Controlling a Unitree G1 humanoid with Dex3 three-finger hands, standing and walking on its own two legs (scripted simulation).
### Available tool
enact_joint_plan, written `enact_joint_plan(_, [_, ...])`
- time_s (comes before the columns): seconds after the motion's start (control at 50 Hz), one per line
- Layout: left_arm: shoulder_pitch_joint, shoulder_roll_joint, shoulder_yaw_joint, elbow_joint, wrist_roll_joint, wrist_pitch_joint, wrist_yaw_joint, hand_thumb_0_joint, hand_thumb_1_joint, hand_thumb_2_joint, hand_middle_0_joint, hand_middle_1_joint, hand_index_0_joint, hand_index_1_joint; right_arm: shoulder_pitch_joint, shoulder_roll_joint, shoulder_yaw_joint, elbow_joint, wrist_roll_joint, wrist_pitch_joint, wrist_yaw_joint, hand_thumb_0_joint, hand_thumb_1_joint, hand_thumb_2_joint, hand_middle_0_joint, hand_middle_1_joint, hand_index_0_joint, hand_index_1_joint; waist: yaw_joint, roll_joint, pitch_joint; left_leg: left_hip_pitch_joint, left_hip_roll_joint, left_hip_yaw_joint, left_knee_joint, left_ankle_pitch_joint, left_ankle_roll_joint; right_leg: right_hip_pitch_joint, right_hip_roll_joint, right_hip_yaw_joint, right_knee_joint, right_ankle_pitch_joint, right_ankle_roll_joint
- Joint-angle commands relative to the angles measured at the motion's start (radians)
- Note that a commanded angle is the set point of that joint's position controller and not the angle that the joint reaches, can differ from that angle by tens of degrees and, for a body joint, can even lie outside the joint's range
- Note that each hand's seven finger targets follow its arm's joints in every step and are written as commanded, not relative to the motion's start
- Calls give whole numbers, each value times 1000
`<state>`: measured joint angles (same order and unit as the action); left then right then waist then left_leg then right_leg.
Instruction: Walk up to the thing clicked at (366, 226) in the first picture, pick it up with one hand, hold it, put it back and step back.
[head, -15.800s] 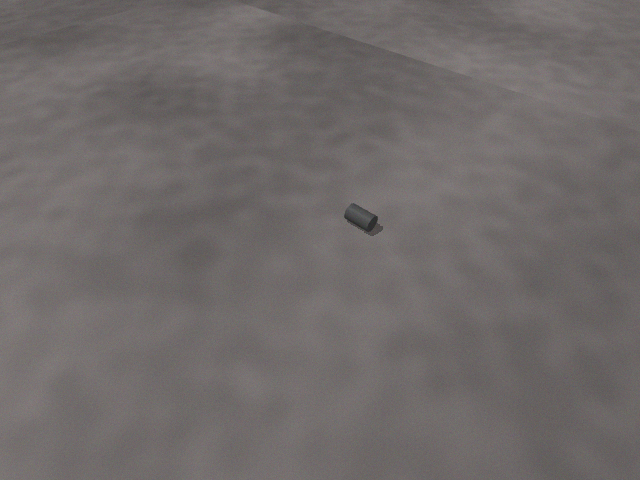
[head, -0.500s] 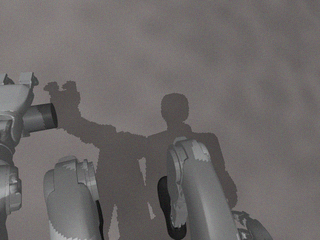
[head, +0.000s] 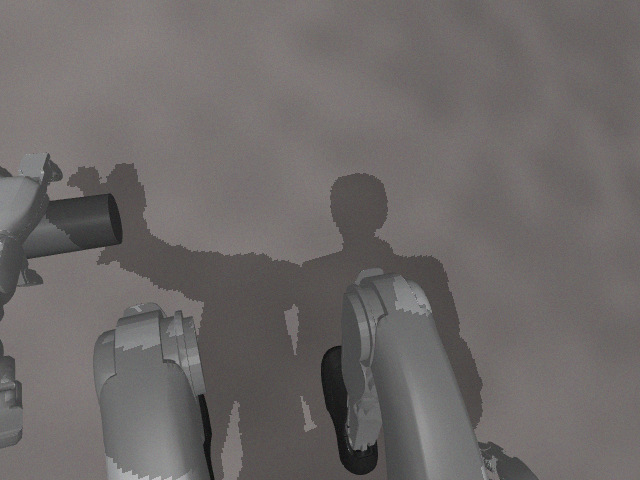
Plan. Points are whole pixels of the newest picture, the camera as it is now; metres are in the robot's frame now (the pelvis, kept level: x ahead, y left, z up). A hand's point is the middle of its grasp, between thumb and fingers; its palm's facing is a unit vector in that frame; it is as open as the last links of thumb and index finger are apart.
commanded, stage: approach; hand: left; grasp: from above
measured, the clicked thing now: (69, 225) +0.46 +0.31 -0.28
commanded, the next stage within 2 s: close in in 0.14 s
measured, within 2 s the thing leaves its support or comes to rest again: neither
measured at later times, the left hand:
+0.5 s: hand (32, 220) +0.44 +0.31 -0.19, palm faces -0.50 -0.09 -0.86, open 14.0 cm
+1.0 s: hand (59, 218) +0.46 +0.30 -0.24, palm faces -0.43 -0.09 -0.90, open 14.3 cm
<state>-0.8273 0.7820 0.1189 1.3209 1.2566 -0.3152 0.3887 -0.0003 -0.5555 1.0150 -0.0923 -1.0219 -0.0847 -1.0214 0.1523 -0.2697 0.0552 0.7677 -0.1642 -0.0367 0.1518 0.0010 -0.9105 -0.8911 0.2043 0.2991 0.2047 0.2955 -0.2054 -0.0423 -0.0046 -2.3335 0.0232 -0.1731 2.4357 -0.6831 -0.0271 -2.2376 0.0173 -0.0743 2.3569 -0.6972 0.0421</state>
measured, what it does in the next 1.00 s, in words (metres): stands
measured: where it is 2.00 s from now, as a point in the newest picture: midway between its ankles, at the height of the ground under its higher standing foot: (276, 449)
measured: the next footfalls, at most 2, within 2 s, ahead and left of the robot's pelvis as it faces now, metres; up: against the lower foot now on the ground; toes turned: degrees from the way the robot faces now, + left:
none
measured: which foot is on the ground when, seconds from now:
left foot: down 0.00-1.00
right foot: down 0.00-1.00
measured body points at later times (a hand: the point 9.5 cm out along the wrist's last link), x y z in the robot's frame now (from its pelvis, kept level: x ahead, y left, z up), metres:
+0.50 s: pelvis +0.00 +0.00 +0.00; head +0.24 +0.08 +0.37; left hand +0.46 +0.32 -0.14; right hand +0.04 -0.27 -0.10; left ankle +0.07 +0.13 -0.29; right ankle +0.10 -0.13 -0.29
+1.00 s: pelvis +0.00 +0.00 -0.02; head +0.26 +0.10 +0.33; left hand +0.47 +0.30 -0.19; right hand +0.04 -0.26 -0.10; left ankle +0.07 +0.13 -0.29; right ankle +0.10 -0.13 -0.29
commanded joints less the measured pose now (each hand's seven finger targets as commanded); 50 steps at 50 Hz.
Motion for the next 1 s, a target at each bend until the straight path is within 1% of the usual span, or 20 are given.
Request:
enact_joint_plan(0.0, [-453,239,24,-159,18,11,112,0,-583,1091,-79,-1018,-59,-1037,185,-261,-97,-2,1,-6,-23,0,-906,-898,200,300,200,300,-56,405,-716,605,-6,111,-252,176,35,232,30,-98,-233,233,-76])
enact_joint_plan(0.06, [-483,264,31,-85,43,64,132,0,-560,1121,-86,-1048,-67,-1065,191,-265,-88,5,2,-10,-25,0,-904,-898,200,300,200,300,-57,419,-702,610,-9,115,-259,179,40,219,23,-98,-230,234,-73])
enact_joint_plan(0.16, [-424,226,-11,127,37,138,84,0,-546,1114,-85,-1081,-73,-1092,172,-264,-58,-9,9,-19,-25,0,-905,-898,200,300,200,300,-58,342,-607,529,-18,113,-278,129,53,213,19,-102,-243,193,-71])
enact_joint_plan(0.22, [-386,228,-29,145,16,146,29,0,-527,1095,-90,-1089,-84,-1094,161,-269,-50,-33,17,-24,-21,0,-904,-898,200,300,200,300,-63,293,-587,486,-23,110,-272,124,59,246,21,-99,-249,194,-71])
enact_joint_plan(0.26, [-378,233,-32,103,-4,139,-2,0,-541,975,-60,-1049,-74,-1033,152,-263,-42,-46,19,-23,-18,0,-903,-898,200,300,200,300,-53,295,-618,495,-26,117,-266,154,60,292,24,-93,-251,225,-70])
enact_joint_plan(0.32, [-400,284,-7,48,-18,105,-21,0,-535,969,-62,-1056,-78,-1037,162,-266,-35,-57,20,-17,-17,0,-904,-898,200,300,200,300,-53,285,-653,478,-23,121,-238,178,63,344,26,-85,-256,252,-65])
enact_joint_plan(0.46, [-428,339,57,-16,12,3,42,0,-567,1010,-61,-996,-51,-1005,178,-278,-24,-43,-6,-8,-13,0,-898,-901,200,300,200,300,-64,355,-672,533,-16,103,-221,187,46,310,33,-110,-222,240,-69])
enact_joint_plan(0.48, [-407,332,51,23,23,-1,56,0,-579,1017,-60,-996,-48,-1007,177,-274,-21,-38,-8,-11,-13,0,-900,-902,199,300,200,300,-63,365,-658,535,-16,105,-215,181,45,301,35,-106,-218,239,-70])
enact_joint_plan(0.52, [-417,309,40,85,42,-7,86,0,-570,1019,-61,-986,-48,-998,186,-280,-15,-28,-23,-16,-8,0,-895,-900,200,300,200,300,-92,344,-607,513,-13,99,-207,161,46,266,37,-117,-215,221,-68])
enact_joint_plan(0.58, [-437,332,38,128,58,-15,126,0,-567,1039,-65,-974,-47,-991,179,-288,-2,-20,-40,-31,-6,0,-893,-899,200,300,200,300,-102,352,-585,503,-11,94,-196,128,46,243,40,-124,-209,190,-68])
enact_joint_plan(0.62, [-421,364,62,142,66,-15,152,0,-555,1043,-66,-981,-50,-995,174,-295,6,-17,-50,-39,-5,0,-891,-898,200,300,200,300,-91,362,-591,497,-14,94,-198,120,46,252,40,-128,-207,183,-66])
enact_joint_plan(0.7, [-443,365,41,167,85,4,193,0,-540,1026,-64,-980,-53,-990,166,-301,18,-13,-68,-68,8,0,-890,-898,200,300,200,300,-117,389,-579,501,-9,92,-176,123,44,239,44,-133,-185,195,-66])
enact_joint_plan(0.76, [-422,377,62,198,79,25,221,0,-545,1019,-62,-965,-49,-976,160,-310,24,-13,-78,-85,16,0,-889,-898,200,300,200,300,-114,389,-585,500,-6,89,-170,147,43,249,48,-146,-175,220,-62])
enact_joint_plan(0.8, [-427,370,45,219,86,44,225,0,-555,1023,-62,-968,-47,-981,157,-310,31,-6,-86,-98,25,0,-892,-899,200,300,200,300,-125,398,-578,503,-4,89,-156,161,42,245,51,-147,-163,242,-63])
enact_joint_plan(0.82, [-414,384,60,212,77,50,230,0,-545,1012,-60,-968,-48,-977,148,-316,30,-11,-84,-102,28,0,-889,-898,200,300,200,300,-109,411,-580,500,-4,86,-166,160,40,245,53,-151,-163,238,-64])
enact_joint_plan(0.9, [-391,414,78,186,69,76,230,0,-551,1012,-60,-969,-47,-980,144,-324,39,-25,-93,-118,42,0,-890,-899,200,300,200,300,-111,411,-611,498,-1,91,-141,209,44,317,57,-142,-162,296,-61])
enact_joint_plan(0.92, [-366,385,68,206,54,83,226,0,-557,1014,-60,-966,-46,-978,135,-315,38,-17,-90,-120,44,0,-892,-900,200,300,200,300,-101,402,-605,487,0,93,-138,203,45,315,58,-137,-167,294,-61])
enact_joint_plan(0.94, [-368,372,68,220,42,86,224,0,-555,1015,-62,-964,-47,-977,143,-316,37,-12,-92,-123,48,0,-893,-900,200,300,200,300,-112,397,-587,477,0,89,-143,197,44,307,58,-147,-164,287,-60])
enact_joint_plan(0.96, [-371,399,86,200,41,87,221,0,-552,1009,-59,-964,-46,-976,146,-325,36,-19,-95,-125,51,0,-891,-900,200,300,200,300,-114,405,-589,483,1,86,-143,207,44,317,58,-148,-163,296,-59])
enact_joint_plan(0.98, [-364,373,67,204,36,92,213,0,-567,1020,-59,-957,-41,-974,145,-323,39,-21,-93,-126,53,0,-892,-900,200,300,200,300,-114,402,-586,493,1,84,-141,220,43,311,57,-151,-160,304,-59])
